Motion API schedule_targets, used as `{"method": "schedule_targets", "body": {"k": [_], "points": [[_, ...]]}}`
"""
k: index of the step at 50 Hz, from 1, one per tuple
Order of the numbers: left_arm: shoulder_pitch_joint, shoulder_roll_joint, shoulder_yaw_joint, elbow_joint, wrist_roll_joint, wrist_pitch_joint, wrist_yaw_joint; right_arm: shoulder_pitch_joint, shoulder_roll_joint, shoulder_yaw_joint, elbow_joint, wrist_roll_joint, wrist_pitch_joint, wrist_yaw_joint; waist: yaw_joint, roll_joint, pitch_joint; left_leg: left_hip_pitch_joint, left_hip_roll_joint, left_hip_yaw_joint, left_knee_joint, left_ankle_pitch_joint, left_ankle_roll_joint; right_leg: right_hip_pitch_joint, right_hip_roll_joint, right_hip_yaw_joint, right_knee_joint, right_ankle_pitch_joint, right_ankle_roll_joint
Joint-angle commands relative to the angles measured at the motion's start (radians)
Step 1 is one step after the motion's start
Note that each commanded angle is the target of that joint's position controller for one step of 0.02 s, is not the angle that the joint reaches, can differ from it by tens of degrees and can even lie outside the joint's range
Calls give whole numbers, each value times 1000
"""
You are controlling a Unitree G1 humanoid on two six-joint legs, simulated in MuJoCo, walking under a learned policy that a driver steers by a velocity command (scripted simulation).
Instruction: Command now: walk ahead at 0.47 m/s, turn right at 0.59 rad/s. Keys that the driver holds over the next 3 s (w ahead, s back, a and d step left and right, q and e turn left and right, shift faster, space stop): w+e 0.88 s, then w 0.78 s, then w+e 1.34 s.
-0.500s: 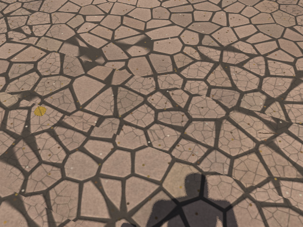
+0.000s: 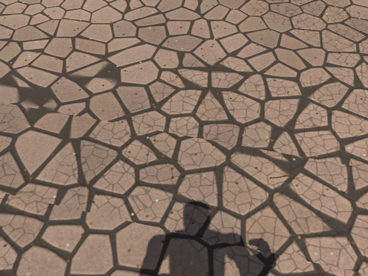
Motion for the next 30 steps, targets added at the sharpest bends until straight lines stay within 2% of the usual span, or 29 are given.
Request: {"method": "schedule_targets", "body": {"k": [1, 2, 3, 4, 5, 6, 7, 8, 9, 10, 11, 13, 15, 17, 19, 20, 21, 23, 25, 26, 27, 28, 29, 30], "points": [[-83, 192, 47, -76, 10, -18, 9, 39, -126, -35, -45, 9, -31, -16, -87, -110, 24, 198, -2, -35, -86, -33, 29, -133, -247, 184, 91, 604, -90], [-87, 199, 50, -72, 17, -17, 7, 125, -143, -45, -16, 12, -35, -26, -122, -81, -25, 305, -25, -9, -118, -42, 31, -130, -202, 178, 221, 631, -79], [15, 159, 43, -59, -23, -10, -14, 145, -165, -54, -4, -5, -48, -34, -93, 52, -104, 521, -54, -7, -160, -81, 35, -267, -96, 106, 388, 549, -42], [-8, 148, 36, -83, -41, -7, -16, 270, -219, -76, 5, -24, -50, -33, -184, 206, -209, 733, 124, -267, -240, -340, 87, -491, 4, 23, 674, 272, -2], [-50, 114, 22, -124, -34, -9, -10, 320, -220, -73, 12, -33, -51, -30, -185, 297, -280, 783, 287, -492, -289, -425, 115, -588, 19, -1, 855, -105, -23], [-94, 128, 21, -117, -22, -6, -6, 265, -170, -58, 3, -33, -48, -29, -156, 152, -158, 628, 289, -478, -332, -446, 113, -610, -36, -10, 908, -66, -35], [-95, 121, 21, -111, -18, -2, -13, 202, -142, -51, -11, -29, -50, -35, -125, 100, -87, 530, 287, -428, -346, -381, 121, -596, -75, -23, 882, 2, -33], [-102, 110, 20, -104, -5, 5, -21, 165, -111, -43, -9, -26, -53, -40, -106, 81, -28, 458, 265, -354, -362, -270, 124, -586, -109, -34, 837, 45, -25], [-121, 103, 20, -108, 12, 16, -27, 165, -95, -37, 3, -20, -61, -42, -102, 94, 4, 418, 244, -284, -379, -162, 125, -579, -124, -45, 801, 57, -14], [-130, 97, 18, -108, 19, 28, -33, 173, -92, -36, 15, -16, -69, -40, -99, 95, 8, 403, 228, -224, -391, -76, 126, -569, -126, -63, 797, 62, -7], [-141, 89, 15, -117, 21, 34, -39, 193, -95, -35, 23, -12, -81, -38, -100, 109, 4, 421, 241, -188, -389, 43, 147, -595, -132, -75, 787, 74, -4], [-206, 76, 10, -142, 22, 43, -48, 233, -94, -36, 43, 0, -101, -32, -110, 92, -4, 474, 252, -113, -396, 199, 176, -673, -151, -92, 788, 138, -5], [-271, 67, 7, -163, 20, 31, -59, 246, -77, -30, 58, 7, -114, -36, -109, 71, 4, 512, 226, -30, -412, 216, 165, -735, -160, -100, 702, 270, 2], [-341, 43, -5, -191, 17, 19, -75, 222, -64, -23, 65, 11, -115, -40, -100, 58, 34, 448, 180, 69, -430, 164, 149, -682, -152, -138, 498, 433, 16], [-375, 22, -18, -200, 16, 12, -91, 202, -80, -25, 66, 13, -117, -40, -96, 55, 33, 387, 157, 139, -436, 150, 132, -555, -138, -179, 309, 559, 11], [-392, 20, -21, -205, 22, 14, -94, 214, -93, -27, 73, 18, -119, -42, -97, 48, 35, 376, 170, 146, -445, 162, 130, -509, -130, -200, 270, 583, 4], [-398, 28, -20, -209, 27, 16, -94, 229, -107, -30, 83, 25, -117, -43, -94, 40, 41, 390, 189, 150, -441, 182, 128, -492, -132, -199, 247, 583, -6], [-401, 52, -13, -209, 36, 14, -92, 252, -127, -35, 95, 25, -104, -49, -89, 14, 56, 467, 203, 174, -392, 258, 121, -499, -125, -203, 195, 533, -31], [-326, 76, -3, -184, 46, 8, -82, 272, -151, -41, 103, 18, -79, -52, -58, -9, 6, 531, 190, 214, -195, 454, 116, -422, -75, -231, 170, 436, -70], [-228, 85, 3, -150, 52, 4, -72, 270, -160, -44, 98, 17, -66, -52, -20, -26, -45, 517, 169, 235, -23, 523, 112, -316, -34, -250, 148, 407, -92], [-68, 108, 17, -94, 61, -3, -54, 260, -157, -42, 84, 19, -57, -48, 44, -75, -110, 430, 119, 260, 241, 460, 90, -139, -12, -238, 97, 431, -133], [-21, 185, 33, -82, 58, -7, -39, 321, -71, -24, 53, -3, -48, -40, -3, -246, -169, 119, 25, 234, 558, -395, 66, 130, -261, 47, 196, 655, -202], [-10, 259, 50, -125, 23, 0, -33, 415, -75, -19, 20, 3, -31, -48, -26, -279, -336, -128, -66, 104, 857, -625, 29, 351, -455, 426, 198, 791, -393], [23, 238, 54, -136, 5, 15, -9, 302, -117, -21, -2, 5, -39, -49, 44, -181, -338, -259, -45, 7, 870, -506, 16, 333, -449, 462, 55, 567, -397]]}}
Next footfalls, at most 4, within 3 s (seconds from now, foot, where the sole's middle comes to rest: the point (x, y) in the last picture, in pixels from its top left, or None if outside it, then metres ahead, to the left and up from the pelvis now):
0.04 left None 0.19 0.13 -0.78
0.54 right None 0.43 -0.13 -0.80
1.12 left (224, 211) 0.75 -0.07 -0.84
1.58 right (297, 186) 0.90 -0.38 -0.84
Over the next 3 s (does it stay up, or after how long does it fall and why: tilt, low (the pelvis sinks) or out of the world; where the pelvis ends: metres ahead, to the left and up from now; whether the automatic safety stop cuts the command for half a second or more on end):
stays up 1.27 -0.74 -0.09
